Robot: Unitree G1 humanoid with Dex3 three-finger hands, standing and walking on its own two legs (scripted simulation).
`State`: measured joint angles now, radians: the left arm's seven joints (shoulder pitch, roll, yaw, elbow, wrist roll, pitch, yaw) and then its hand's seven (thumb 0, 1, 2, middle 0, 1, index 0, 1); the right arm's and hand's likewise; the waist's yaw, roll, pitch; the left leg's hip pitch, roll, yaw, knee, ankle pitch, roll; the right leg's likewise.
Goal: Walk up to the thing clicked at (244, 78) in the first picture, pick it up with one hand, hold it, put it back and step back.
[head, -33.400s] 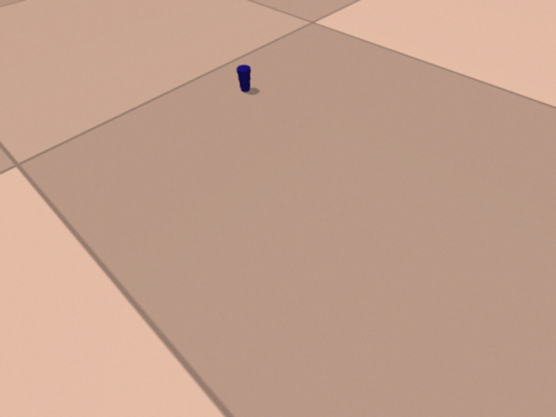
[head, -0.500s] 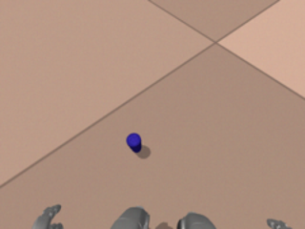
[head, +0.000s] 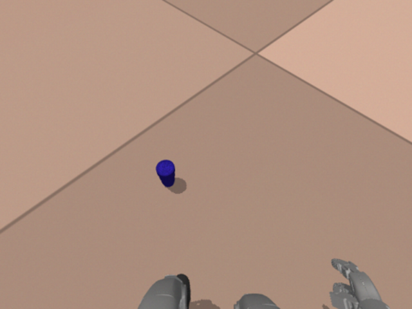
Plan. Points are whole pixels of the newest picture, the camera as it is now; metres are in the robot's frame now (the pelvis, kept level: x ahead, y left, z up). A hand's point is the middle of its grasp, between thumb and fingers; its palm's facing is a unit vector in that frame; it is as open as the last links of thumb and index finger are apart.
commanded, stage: step back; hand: left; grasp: from the side
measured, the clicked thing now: (167, 175) +0.71 +0.21 -0.68
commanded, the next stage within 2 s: stand in 1.98 s
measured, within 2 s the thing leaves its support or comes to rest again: neither
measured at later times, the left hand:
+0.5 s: hand out of the picture -0.03 +0.28 -0.14, palm faces +0.07 -0.91 -0.41, open 7.4 cm
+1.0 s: hand out of the picture -0.25 +0.25 -0.13, palm faces +0.02 -0.91 -0.42, open 7.4 cm
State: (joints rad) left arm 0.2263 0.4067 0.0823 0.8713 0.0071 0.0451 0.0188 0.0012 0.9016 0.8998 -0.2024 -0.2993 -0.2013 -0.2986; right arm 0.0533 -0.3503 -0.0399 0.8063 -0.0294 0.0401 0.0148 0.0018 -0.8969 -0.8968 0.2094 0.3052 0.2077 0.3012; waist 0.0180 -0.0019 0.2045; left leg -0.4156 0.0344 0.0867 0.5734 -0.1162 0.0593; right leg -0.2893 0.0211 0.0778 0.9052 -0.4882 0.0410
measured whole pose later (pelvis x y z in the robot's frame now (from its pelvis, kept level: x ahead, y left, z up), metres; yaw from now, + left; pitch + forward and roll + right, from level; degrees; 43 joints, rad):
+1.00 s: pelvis -0.30 -0.02 +0.00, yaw +0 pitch -2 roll +1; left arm 0.24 0.35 0.06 0.94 0.04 0.02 0.00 0.00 0.90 0.90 -0.21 -0.30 -0.21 -0.30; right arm 0.15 -0.40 -0.04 0.91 -0.01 0.04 0.00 0.00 -0.90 -0.90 0.21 0.30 0.20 0.30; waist 0.03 0.04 0.09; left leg -0.39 -0.04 -0.09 0.92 -0.47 0.01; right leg -0.26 -0.01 0.03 0.65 -0.35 -0.01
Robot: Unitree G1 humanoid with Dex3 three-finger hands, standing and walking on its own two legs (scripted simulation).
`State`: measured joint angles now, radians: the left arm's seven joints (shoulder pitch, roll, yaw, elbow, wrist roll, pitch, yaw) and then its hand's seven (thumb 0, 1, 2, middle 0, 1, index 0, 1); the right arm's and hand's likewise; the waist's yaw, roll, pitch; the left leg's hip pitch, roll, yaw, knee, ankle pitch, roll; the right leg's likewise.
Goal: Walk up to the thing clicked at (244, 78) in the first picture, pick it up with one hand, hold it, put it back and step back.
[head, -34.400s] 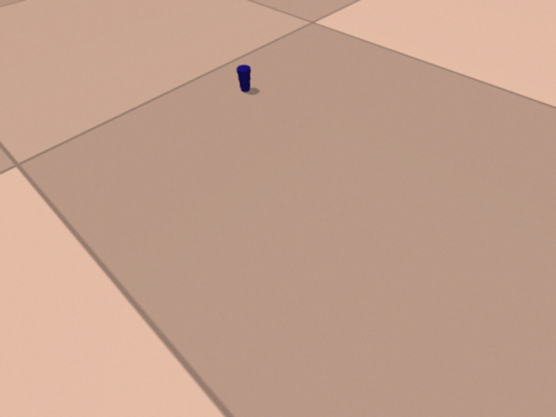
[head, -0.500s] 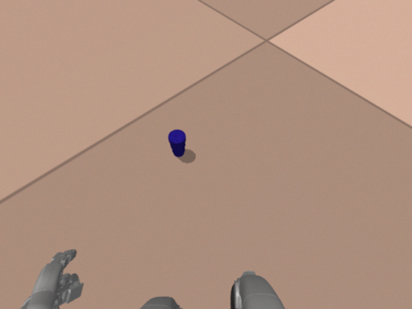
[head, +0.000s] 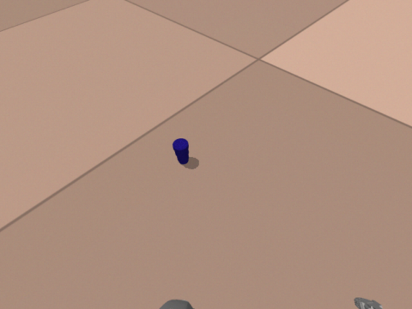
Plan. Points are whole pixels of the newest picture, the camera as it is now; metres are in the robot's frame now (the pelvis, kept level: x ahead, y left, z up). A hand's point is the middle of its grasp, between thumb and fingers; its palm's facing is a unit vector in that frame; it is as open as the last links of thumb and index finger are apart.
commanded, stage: step back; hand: left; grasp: from the side
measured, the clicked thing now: (182, 152) +1.00 +0.24 -0.68
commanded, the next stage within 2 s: stand in 0.98 s
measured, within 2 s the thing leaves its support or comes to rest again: neither
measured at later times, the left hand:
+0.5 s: hand out of the picture +0.05 +0.25 -0.13, palm faces +0.06 -0.92 -0.38, open 7.4 cm
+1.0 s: hand out of the picture +0.09 +0.28 -0.15, palm faces +0.06 -0.93 -0.36, open 7.4 cm
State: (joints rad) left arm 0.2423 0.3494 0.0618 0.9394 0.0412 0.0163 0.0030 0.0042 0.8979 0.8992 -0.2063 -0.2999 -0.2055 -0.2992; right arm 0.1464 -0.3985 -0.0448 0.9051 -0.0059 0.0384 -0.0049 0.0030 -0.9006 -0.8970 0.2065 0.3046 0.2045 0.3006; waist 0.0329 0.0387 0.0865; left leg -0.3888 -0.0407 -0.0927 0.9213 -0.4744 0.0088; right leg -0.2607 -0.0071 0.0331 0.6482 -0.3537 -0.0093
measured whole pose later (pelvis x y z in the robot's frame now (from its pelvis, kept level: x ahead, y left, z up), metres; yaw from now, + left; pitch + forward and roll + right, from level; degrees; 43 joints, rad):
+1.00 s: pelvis +0.03 +0.01 +0.01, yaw +3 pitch -2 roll -1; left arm 0.13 0.37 0.03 1.05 0.00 0.00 0.00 0.00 0.90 0.90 -0.20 -0.30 -0.20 -0.30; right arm 0.06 -0.33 -0.01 1.03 -0.01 -0.01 0.01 0.00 -0.90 -0.90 0.21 0.30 0.21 0.30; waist 0.02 0.00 0.08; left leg -0.28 0.04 0.02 0.58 -0.26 -0.01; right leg -0.17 -0.03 -0.02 0.54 -0.33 0.03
